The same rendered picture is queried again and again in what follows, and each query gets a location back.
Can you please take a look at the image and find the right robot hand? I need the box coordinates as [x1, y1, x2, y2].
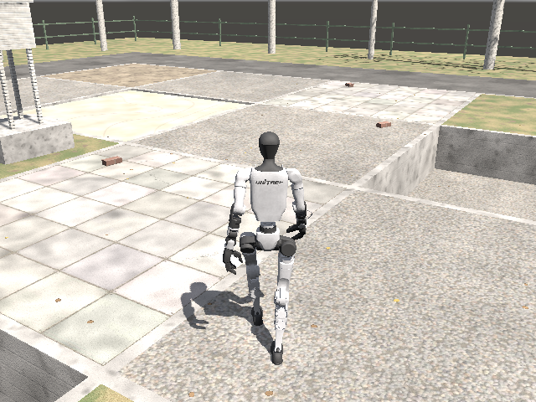
[286, 224, 306, 240]

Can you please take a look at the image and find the left robot forearm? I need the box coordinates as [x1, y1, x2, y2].
[224, 203, 241, 250]

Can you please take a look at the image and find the right robot forearm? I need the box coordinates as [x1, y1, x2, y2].
[295, 201, 307, 229]

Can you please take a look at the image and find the left robot upper arm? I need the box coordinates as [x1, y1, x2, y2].
[233, 167, 252, 216]

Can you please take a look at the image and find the left robot hand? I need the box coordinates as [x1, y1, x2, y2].
[223, 248, 243, 275]

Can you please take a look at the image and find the right robot upper arm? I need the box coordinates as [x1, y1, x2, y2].
[286, 168, 305, 213]

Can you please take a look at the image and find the left robot shin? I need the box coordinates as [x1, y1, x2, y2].
[246, 265, 260, 315]

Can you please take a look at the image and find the robot left foot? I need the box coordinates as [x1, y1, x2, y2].
[251, 306, 263, 326]

